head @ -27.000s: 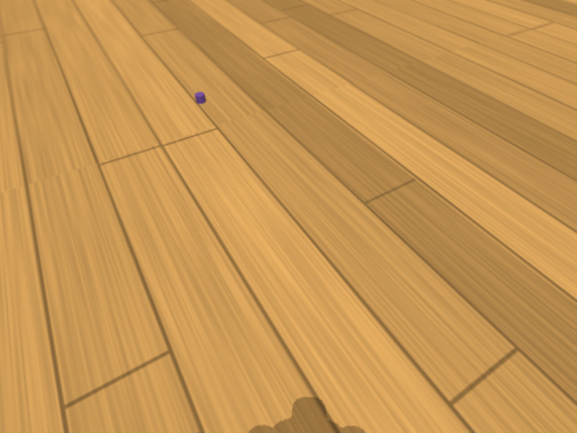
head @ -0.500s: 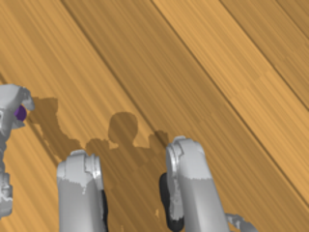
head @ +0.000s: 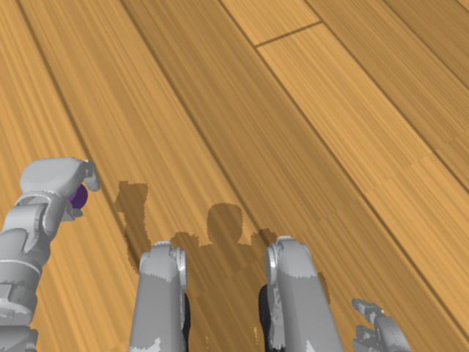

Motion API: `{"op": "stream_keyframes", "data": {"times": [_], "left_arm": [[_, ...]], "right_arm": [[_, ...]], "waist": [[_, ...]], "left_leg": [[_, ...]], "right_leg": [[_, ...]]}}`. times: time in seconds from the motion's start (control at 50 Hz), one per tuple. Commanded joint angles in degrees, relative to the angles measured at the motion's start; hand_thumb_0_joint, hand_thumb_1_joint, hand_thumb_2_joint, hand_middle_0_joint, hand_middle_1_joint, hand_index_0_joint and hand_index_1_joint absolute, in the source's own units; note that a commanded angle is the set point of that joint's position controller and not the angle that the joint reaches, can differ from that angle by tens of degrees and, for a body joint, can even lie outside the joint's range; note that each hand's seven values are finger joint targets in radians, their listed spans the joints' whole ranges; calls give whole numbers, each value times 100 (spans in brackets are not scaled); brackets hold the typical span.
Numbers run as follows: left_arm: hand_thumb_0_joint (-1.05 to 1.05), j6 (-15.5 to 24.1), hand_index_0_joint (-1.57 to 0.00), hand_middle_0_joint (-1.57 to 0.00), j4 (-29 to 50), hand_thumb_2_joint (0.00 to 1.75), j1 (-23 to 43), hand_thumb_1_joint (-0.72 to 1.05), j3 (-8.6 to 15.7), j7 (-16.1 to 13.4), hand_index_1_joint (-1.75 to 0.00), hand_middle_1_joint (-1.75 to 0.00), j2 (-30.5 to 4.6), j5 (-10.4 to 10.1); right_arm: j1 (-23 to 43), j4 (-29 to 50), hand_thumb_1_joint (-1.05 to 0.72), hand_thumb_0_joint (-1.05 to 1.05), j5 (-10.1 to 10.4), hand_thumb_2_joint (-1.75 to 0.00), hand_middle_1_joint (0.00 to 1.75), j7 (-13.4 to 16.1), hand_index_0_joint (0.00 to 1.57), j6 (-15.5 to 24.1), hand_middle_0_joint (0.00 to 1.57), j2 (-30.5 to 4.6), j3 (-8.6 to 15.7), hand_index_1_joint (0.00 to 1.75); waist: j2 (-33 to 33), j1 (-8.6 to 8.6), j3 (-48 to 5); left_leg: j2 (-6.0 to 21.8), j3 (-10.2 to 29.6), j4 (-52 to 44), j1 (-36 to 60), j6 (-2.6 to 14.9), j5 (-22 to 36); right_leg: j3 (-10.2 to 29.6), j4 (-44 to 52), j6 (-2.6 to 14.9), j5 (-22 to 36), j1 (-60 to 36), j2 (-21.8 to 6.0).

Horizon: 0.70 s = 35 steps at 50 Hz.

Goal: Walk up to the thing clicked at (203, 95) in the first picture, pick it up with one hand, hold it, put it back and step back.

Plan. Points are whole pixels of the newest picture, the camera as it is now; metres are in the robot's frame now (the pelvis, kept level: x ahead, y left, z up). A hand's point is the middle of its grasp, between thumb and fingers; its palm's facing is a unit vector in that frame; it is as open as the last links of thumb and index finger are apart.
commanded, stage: lift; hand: left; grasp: from above
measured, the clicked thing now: (64, 193) +0.40 +0.31 -0.12
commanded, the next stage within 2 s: hold in 0.94 s
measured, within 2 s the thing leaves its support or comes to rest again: neither
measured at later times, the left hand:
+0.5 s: hand (7, 176) +0.35 +0.26 +0.11, palm faces -0.45 -0.10 -0.89, open 7.3 cm
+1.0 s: hand out of the picture +0.37 +0.23 +0.19, palm faces -0.45 -0.10 -0.89, open 7.5 cm
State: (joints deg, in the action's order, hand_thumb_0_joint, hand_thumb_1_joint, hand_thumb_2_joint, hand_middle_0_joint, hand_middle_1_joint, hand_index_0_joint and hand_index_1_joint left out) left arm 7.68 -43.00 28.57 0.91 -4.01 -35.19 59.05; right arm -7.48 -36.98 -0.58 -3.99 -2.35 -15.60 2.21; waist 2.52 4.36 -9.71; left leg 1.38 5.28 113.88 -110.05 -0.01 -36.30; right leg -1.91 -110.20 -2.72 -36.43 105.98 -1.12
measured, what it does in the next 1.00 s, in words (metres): rises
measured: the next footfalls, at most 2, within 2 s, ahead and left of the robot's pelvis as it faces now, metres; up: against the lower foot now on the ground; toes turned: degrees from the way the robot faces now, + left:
none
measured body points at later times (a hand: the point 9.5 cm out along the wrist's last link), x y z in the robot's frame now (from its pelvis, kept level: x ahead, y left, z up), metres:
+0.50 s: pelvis +0.03 +0.00 +0.18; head +0.12 +0.01 +0.62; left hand +0.37 +0.27 +0.16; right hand +0.16 -0.26 +0.06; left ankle +0.09 +0.12 -0.43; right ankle +0.10 -0.14 -0.43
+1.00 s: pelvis +0.07 +0.00 +0.27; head +0.12 -0.01 +0.72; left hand +0.39 +0.24 +0.24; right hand +0.17 -0.27 +0.14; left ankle +0.09 +0.12 -0.43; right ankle +0.10 -0.14 -0.43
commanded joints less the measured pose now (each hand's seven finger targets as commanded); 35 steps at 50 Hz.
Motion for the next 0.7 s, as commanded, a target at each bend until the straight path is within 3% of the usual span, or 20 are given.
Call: {"op": "stream_keyframes", "data": {"times": [0.0, 0.04, 0.12, 0.14, 0.16, 0.22, 0.28, 0.32, 0.36, 0.4, 0.56, 0.68], "left_arm": [[0, -217, -86, -80, 1551, 67, 1362, 49, 384, -201, -81, -87, -1381, -196], [0, -307, -86, -79, 1632, 67, 1196, 48, 424, -194, -81, -87, -1455, -204], [0, -486, -86, -80, 1766, 66, 761, 49, 159, -124, -79, -85, -1045, -258], [0, -513, -86, -80, 1901, 65, 780, 49, 312, -129, -80, -86, -1220, -276], [0, -538, -87, -80, 1822, 66, 674, 50, 161, -107, -79, -86, -1022, -289], [0, -590, -86, -80, 1785, 63, 482, 49, 163, -96, -77, -84, -997, -310], [0, -589, -85, -77, 1593, 61, 451, 48, -13, -106, -79, -87, -753, -328], [0, -571, -85, -77, 1629, 60, 460, 49, -44, -133, -79, -87, -714, -326], [0, -568, -84, -77, 1426, 60, 301, 48, -229, -138, -80, -88, -482, -352], [0, -572, -85, -77, 1301, 58, 195, 49, -241, -193, -79, -87, -462, -315], [0, -666, -87, -79, 920, 62, 595, 51, -479, -589, -80, -88, -150, -165], [0, -788, -86, -80, 565, 64, 652, 49, -506, -693, -77, -84, -144, -150]], "right_arm": [[-653, 412, -92, 0, 80, -90, 30, 242, 20, 108, 20, -1055, 394, 30], [-585, 448, -91, 0, 108, -90, 30, 305, 20, 96, 20, -1010, 370, 30], [-482, 431, -91, 0, 167, -90, 30, 417, 20, 102, 20, -934, 324, 30], [-473, 409, -91, 0, 184, -90, 30, 448, 20, 107, 20, -937, 322, 30], [-462, 387, -91, 0, 187, -90, 30, 479, 20, 115, 20, -898, 299, 30], [-395, 358, -91, 0, 228, -90, 30, 567, 20, 162, 20, -842, 253, 30], [-389, 308, -91, 0, 237, -90, 30, 648, 20, 246, 20, -773, 214, 30], [-440, 270, -91, 0, 241, -90, 30, 685, 20, 299, 20, -752, 229, 30], [-458, 245, -91, 0, 256, -90, 30, 712, 20, 357, 20, -728, 225, 30], [-469, 231, -91, 0, 268, -90, 30, 729, 20, 398, 20, -704, 225, 30], [-664, 81, -91, 0, 261, -90, 30, 746, 20, 475, 20, -660, 235, 30], [-703, 38, -91, 0, 246, -90, 30, 728, 20, 464, 20, -658, 260, 30]], "waist": [[814, 65, -3468], [717, 33, -3363], [686, -2, -3127], [679, -50, -3144], [656, 9, -2945], [518, -62, -2587], [352, 17, -2152], [365, -21, -2218], [255, -11, -2015], [253, -31, -1810], [149, -55, -1652], [132, -133, -1378]], "left_leg": [[-96, -171, -2215, 3489, 142, 520], [-95, -211, -2507, 3704, 145, 433], [-49, -142, -3189, 4369, 104, 425], [-39, -129, -3319, 4501, 101, 476], [-36, -127, -3459, 4572, 88, 511], [-20, -121, -3932, 4926, 81, 444], [-16, -112, -4327, 5153, 78, 407], [-32, -208, -4501, 5480, 71, 687], [-31, -231, -4748, 5689, 62, 793], [-38, -251, -4995, 5856, 46, 856], [-82, -391, -5786, 6857, 20, 1634], [-105, -441, -6378, 7433, -3, 1913]], "right_leg": [[-226, 1860, 384, 803, -2183, 213], [-181, 2223, 372, 694, -2544, 226], [-170, 2700, 373, 727, -3089, 250], [-152, 2807, 370, 773, -3265, 246], [-142, 2926, 364, 808, -3356, 244], [-95, 3394, 364, 732, -3795, 263], [-38, 3856, 363, 669, -4158, 279], [23, 4165, 381, 839, -4535, 277], [60, 4465, 376, 912, -4813, 281], [92, 4735, 376, 939, -5043, 282], [147, 5612, 369, 1629, -6057, 322], [155, 6168, 350, 1879, -6636, 306]]}}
